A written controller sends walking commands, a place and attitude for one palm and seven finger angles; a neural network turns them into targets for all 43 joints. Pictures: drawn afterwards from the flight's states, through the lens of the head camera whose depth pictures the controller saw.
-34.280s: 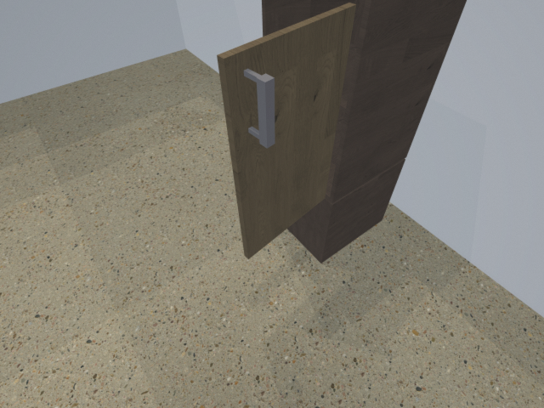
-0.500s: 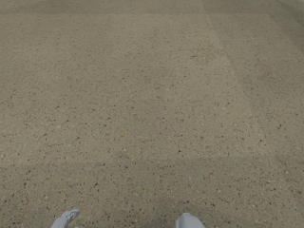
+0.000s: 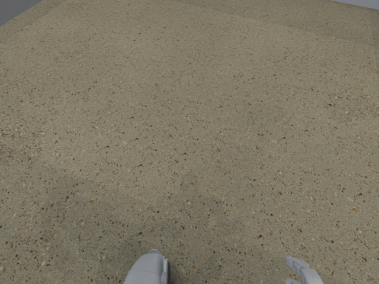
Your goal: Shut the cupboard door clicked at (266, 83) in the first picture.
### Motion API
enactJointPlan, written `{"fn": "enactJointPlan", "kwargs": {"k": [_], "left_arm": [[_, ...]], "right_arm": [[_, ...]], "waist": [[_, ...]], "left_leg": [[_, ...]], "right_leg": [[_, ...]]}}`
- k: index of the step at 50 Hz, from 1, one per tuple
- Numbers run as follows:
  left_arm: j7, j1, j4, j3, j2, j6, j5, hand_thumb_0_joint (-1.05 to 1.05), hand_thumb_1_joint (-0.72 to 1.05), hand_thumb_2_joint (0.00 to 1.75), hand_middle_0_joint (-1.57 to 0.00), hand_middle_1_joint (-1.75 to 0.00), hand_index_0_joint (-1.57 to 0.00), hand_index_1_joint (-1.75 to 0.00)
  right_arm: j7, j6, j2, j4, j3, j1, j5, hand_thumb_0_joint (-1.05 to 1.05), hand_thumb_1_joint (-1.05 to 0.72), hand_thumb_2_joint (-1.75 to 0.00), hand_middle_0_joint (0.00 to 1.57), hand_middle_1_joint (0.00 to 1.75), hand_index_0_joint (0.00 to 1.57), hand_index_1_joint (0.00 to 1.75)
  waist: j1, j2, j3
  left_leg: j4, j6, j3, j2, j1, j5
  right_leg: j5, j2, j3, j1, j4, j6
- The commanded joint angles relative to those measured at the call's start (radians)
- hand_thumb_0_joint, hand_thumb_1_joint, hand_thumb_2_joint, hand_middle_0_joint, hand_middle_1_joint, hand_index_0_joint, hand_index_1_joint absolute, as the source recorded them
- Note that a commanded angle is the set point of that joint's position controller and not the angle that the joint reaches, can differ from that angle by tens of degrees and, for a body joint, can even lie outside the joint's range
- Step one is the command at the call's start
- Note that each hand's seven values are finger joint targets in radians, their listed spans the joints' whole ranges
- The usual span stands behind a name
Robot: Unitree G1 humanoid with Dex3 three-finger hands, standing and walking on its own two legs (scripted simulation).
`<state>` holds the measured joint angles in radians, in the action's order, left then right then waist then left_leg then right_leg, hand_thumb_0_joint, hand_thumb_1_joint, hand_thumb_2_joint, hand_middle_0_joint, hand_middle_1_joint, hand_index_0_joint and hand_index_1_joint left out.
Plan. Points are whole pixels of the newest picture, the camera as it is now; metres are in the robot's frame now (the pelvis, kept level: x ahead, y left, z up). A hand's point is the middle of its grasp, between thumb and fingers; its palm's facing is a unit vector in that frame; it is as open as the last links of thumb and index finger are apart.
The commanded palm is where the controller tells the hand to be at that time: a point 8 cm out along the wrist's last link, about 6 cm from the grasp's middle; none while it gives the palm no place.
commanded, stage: turn to face it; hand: left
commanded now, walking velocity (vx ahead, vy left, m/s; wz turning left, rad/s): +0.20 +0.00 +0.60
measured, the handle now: out of the picture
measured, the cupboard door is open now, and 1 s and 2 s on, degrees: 66 66 66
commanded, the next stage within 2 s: none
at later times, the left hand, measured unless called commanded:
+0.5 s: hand (128, 230) +0.24 +0.18 -0.17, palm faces -0.03 -0.98 -0.21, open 7.4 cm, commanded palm none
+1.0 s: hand (124, 174) +0.40 +0.23 -0.16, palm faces -0.29 -0.93 -0.22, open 7.4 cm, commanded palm none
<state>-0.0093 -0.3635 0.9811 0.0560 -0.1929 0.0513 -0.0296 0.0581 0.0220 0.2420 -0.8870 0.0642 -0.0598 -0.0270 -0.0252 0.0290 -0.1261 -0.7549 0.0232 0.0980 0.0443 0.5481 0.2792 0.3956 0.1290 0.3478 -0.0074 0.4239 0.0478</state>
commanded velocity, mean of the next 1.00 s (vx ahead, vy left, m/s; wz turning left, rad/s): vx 0.01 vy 0.00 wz -0.52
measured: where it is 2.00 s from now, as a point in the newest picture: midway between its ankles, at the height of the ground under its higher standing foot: (182, 256)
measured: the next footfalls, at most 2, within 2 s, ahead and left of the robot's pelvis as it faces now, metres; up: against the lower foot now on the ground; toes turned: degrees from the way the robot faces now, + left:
left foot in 0.06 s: +0.16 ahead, +0.11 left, +0.00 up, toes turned +6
right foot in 0.46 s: +0.23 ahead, -0.10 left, +0.00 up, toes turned -7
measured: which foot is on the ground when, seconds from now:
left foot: up 0.00-0.04, down 0.06-0.48, up 0.50-0.82, down 0.84-1.00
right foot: down 0.00-0.04, up 0.06-0.44, down 0.46-0.84, up 0.86-1.00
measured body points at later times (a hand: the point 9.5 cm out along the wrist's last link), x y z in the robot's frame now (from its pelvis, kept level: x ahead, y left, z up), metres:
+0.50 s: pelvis +0.17 +0.00 -0.01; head +0.20 -0.01 +0.44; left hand +0.25 +0.23 -0.15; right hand +0.23 -0.24 -0.17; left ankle +0.12 +0.11 -0.73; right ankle +0.19 -0.10 -0.74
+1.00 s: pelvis +0.24 +0.05 +0.01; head +0.29 +0.07 +0.45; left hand +0.41 +0.28 -0.15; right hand +0.25 -0.21 -0.12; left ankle +0.28 +0.15 -0.73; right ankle +0.16 -0.07 -0.66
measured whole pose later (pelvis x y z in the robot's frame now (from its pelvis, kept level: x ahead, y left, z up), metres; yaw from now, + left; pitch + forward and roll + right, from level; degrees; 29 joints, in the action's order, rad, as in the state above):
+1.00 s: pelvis +0.24 +0.05 +0.01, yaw -21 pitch +1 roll -2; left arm 0.02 -0.17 0.89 0.10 -0.29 -0.08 -0.02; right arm -0.02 0.02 0.18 -0.87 0.01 -0.18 -0.03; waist -0.02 0.04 -0.08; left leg -0.52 0.01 0.07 0.07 0.26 0.27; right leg 0.48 -0.02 -0.01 -0.47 1.07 0.05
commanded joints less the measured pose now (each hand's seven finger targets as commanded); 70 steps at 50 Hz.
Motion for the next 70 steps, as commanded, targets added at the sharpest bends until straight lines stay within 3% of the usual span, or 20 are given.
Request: {"fn": "enactJointPlan", "kwargs": {"k": [1,3,5,9,21,23,24,25,30,39,40,42,43,49,56,60,61,62,63,70], "left_arm": [[-0.002,0.029,-0.078,0.056,-0.228,0.017,0.009,0.0,0.9,0.9,-0.2,-0.3,-0.2,-0.3],[0.018,0.071,-0.172,0.03,-0.139,0.003,0.022,0.0,0.9,0.9,-0.2,-0.3,-0.2,-0.3],[0.004,0.128,-0.213,0.041,-0.136,-0.003,0.014,0.0,0.9,0.9,-0.2,-0.3,-0.2,-0.3],[0.006,-0.014,-0.08,0.017,-0.077,-0.052,-0.003,0.0,0.9,0.9,-0.2,-0.3,-0.2,-0.3],[0.017,0.031,-0.088,0.024,-0.075,-0.073,0.001,0.0,0.9,0.9,-0.2,-0.3,-0.2,-0.3],[0.012,-0.042,-0.072,0.041,-0.158,-0.049,-0.009,0.0,0.9,0.9,-0.2,-0.3,-0.2,-0.3],[0.005,-0.068,-0.066,0.051,-0.227,-0.038,-0.004,0.0,0.9,0.9,-0.2,-0.3,-0.2,-0.3],[-0.004,-0.066,-0.073,0.05,-0.238,-0.042,0.007,0.0,0.9,0.9,-0.2,-0.3,-0.2,-0.3],[-0.023,0.064,-0.106,0.052,-0.16,-0.046,0.01,0.0,0.9,0.9,-0.2,-0.3,-0.2,-0.3],[-0.008,0.156,-0.129,0.069,-0.203,-0.075,0.007,0.0,0.9,0.9,-0.2,-0.3,-0.2,-0.3],[-0.005,0.182,-0.141,0.065,-0.192,-0.08,0.013,0.0,0.9,0.9,-0.2,-0.3,-0.2,-0.3],[0.009,0.173,-0.179,0.046,-0.106,-0.088,0.027,0.0,0.9,0.9,-0.2,-0.3,-0.2,-0.3],[0.01,0.197,-0.192,0.05,-0.137,-0.092,0.02,0.0,0.9,0.9,-0.2,-0.3,-0.2,-0.3],[0.046,0.189,-0.177,0.051,-0.13,-0.117,0.01,0.0,0.9,0.9,-0.2,-0.3,-0.2,-0.3],[0.05,0.258,-0.217,0.033,-0.115,-0.107,0.009,0.0,0.9,0.9,-0.2,-0.3,-0.2,-0.3],[0.046,0.182,-0.196,0.035,-0.136,-0.091,0.01,0.0,0.9,0.9,-0.2,-0.3,-0.2,-0.3],[0.039,0.111,-0.174,0.045,-0.188,-0.082,0.005,0.0,0.9,0.9,-0.2,-0.3,-0.2,-0.3],[0.024,0.05,-0.156,0.064,-0.292,-0.069,-0.005,0.0,0.9,0.9,-0.2,-0.3,-0.2,-0.3],[0.011,0.018,-0.143,0.072,-0.337,-0.072,0.008,0.0,0.9,0.9,-0.2,-0.3,-0.2,-0.3],[-0.002,0.187,-0.191,0.05,-0.242,-0.069,0.006,0.0,0.9,0.9,-0.2,-0.3,-0.2,-0.3]], "right_arm": [[-0.012,-0.039,0.111,0.032,0.021,-0.226,-0.007,0.0,-0.9,-0.9,0.2,0.3,0.2,0.3],[-0.042,-0.048,0.338,0.007,0.072,-0.42,-0.004,0.0,-0.9,-0.9,0.2,0.3,0.2,0.3],[-0.057,-0.039,0.303,0.03,0.053,-0.322,0.001,0.0,-0.9,-0.9,0.2,0.3,0.2,0.3],[-0.082,-0.066,0.111,0.062,-0.015,-0.12,0.003,0.0,-0.9,-0.9,0.2,0.3,0.2,0.3],[-0.091,-0.02,0.106,-0.003,0.003,-0.12,0.004,0.0,-0.9,-0.9,0.2,0.3,0.2,0.3],[-0.085,-0.018,0.06,0.013,0.002,-0.125,0.016,0.0,-0.9,-0.9,0.2,0.3,0.2,0.3],[-0.082,-0.016,0.024,0.037,-0.003,-0.124,0.021,0.0,-0.9,-0.9,0.2,0.3,0.2,0.3],[-0.088,-0.006,0.046,0.037,-0.007,-0.128,0.019,0.0,-0.9,-0.9,0.2,0.3,0.2,0.3],[-0.084,-0.006,0.034,0.031,-0.007,-0.086,0.017,0.0,-0.9,-0.9,0.2,0.3,0.2,0.3],[-0.094,-0.011,0.038,0.036,-0.006,-0.157,0.027,0.0,-0.9,-0.9,0.2,0.3,0.2,0.3],[-0.096,-0.018,0.063,0.026,0.0,-0.196,0.026,0.0,-0.9,-0.9,0.2,0.3,0.2,0.3],[-0.101,-0.03,0.221,0.041,0.027,-0.245,0.0,0.0,-0.9,-0.9,0.2,0.3,0.2,0.3],[-0.104,-0.021,0.226,0.052,0.027,-0.24,-0.006,0.0,-0.9,-0.9,0.2,0.3,0.2,0.3],[-0.104,-0.022,0.154,0.092,0.002,-0.129,-0.007,0.0,-0.9,-0.9,0.2,0.3,0.2,0.3],[-0.091,-0.019,0.183,0.059,0.024,-0.21,-0.003,0.0,-0.9,-0.9,0.2,0.3,0.2,0.3],[-0.083,-0.013,0.2,0.057,0.033,-0.185,0.005,0.0,-0.9,-0.9,0.2,0.3,0.2,0.3],[-0.076,-0.013,0.182,0.065,0.034,-0.175,0.014,0.0,-0.9,-0.9,0.2,0.3,0.2,0.3],[-0.073,-0.011,0.099,0.106,0.015,-0.138,0.02,0.0,-0.9,-0.9,0.2,0.3,0.2,0.3],[-0.079,0.001,0.1,0.132,0.005,-0.085,0.016,0.0,-0.9,-0.9,0.2,0.3,0.2,0.3],[-0.073,0.011,0.095,0.086,0.007,-0.113,0.013,0.0,-0.9,-0.9,0.2,0.3,0.2,0.3]], "waist": [[0.15,0.042,0.225],[0.215,-0.32,0.404],[0.143,-0.052,0.246],[0.017,-0.15,0.165],[-0.014,-0.112,0.077],[-0.041,0.13,0.127],[-0.044,0.278,0.143],[-0.039,0.19,0.169],[0.0,0.067,0.243],[0.044,0.125,0.201],[0.068,0.099,0.196],[0.076,-0.34,0.198],[0.083,-0.266,0.165],[0.022,-0.198,0.13],[0.066,-0.241,0.173],[0.021,-0.201,0.212],[-0.015,-0.1,0.234],[-0.048,0.207,0.227],[-0.071,0.242,0.2],[0.021,0.124,0.151]], "left_leg": [[0.214,0.052,0.047,-0.088,-0.44,-0.09],[0.337,0.278,-0.667,0.355,-0.828,-0.529],[0.394,0.281,-0.581,0.384,-0.572,-0.303],[0.453,0.144,-0.259,0.187,-0.308,-0.348],[0.292,0.098,-0.065,0.228,-0.284,-0.272],[-0.011,-0.008,0.049,0.062,-0.176,-0.008],[-0.261,-0.058,0.056,-0.066,-0.028,0.374],[-0.376,-0.054,-0.078,-0.036,-0.029,0.372],[-0.349,-0.085,-0.121,0.003,0.008,0.184],[0.189,-0.089,-0.087,-0.045,-0.286,0.004],[0.294,-0.086,-0.084,-0.026,-0.424,-0.092],[0.472,0.075,-0.471,0.361,-0.519,-0.244],[0.472,0.158,-0.496,0.432,-0.425,-0.254],[0.435,0.112,-0.178,0.274,-0.393,-0.364],[0.353,0.111,-0.063,0.305,-0.487,-0.53],[0.2,0.038,0.005,0.276,-0.433,-0.503],[0.079,-0.015,0.043,0.235,-0.325,-0.377],[-0.129,-0.081,0.111,0.091,-0.051,0.125],[-0.325,-0.096,0.013,0.027,0.053,0.39],[-0.261,-0.117,-0.072,0.033,-0.021,0.148]], "right_leg": [[-0.83,0.211,-0.041,-0.084,0.368,-0.065],[0.243,-0.048,-0.176,-0.638,0.93,0.018],[0.168,0.014,-0.307,-0.661,0.956,-0.008],[-0.046,0.01,-0.342,-0.492,0.778,0.004],[-0.201,-0.104,-0.288,-0.25,0.199,-0.024],[-0.552,0.055,-0.571,-0.119,0.013,-0.105],[-0.806,0.247,-0.818,-0.048,-0.086,-0.255],[-0.698,0.275,-0.842,-0.073,-0.119,-0.318],[-0.815,0.118,-0.637,-0.009,-0.035,-0.255],[-0.634,0.029,-0.656,-0.199,0.04,-0.179],[-0.503,-0.008,-0.634,-0.316,0.069,-0.136],[0.182,-0.217,-0.413,-0.548,0.403,-0.028],[0.258,-0.168,-0.409,-0.525,0.581,-0.023],[0.063,-0.102,-0.35,-0.511,0.665,0.014],[0.048,-0.112,-0.27,-0.418,0.391,0.002],[-0.168,-0.139,-0.24,-0.207,0.072,-0.033],[-0.313,-0.081,-0.321,-0.058,-0.034,-0.06],[-0.637,0.161,-0.636,0.105,-0.09,-0.15],[-0.846,0.279,-0.755,0.046,-0.066,-0.266],[-0.638,0.092,-0.568,-0.118,-0.047,-0.226]]}}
